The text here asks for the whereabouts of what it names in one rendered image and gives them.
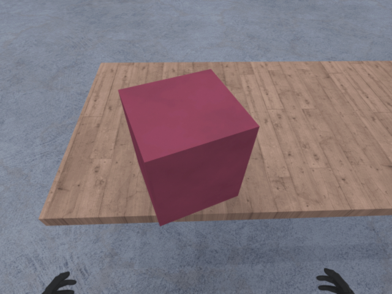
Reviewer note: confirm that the table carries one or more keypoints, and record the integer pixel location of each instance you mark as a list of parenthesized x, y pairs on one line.
[(323, 148)]

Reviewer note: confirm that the left robot hand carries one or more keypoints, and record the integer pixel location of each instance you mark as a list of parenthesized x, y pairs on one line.
[(58, 282)]

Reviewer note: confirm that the carton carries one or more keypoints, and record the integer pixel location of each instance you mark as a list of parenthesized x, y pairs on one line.
[(193, 141)]

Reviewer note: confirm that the right robot hand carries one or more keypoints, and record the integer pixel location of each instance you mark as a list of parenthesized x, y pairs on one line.
[(341, 286)]

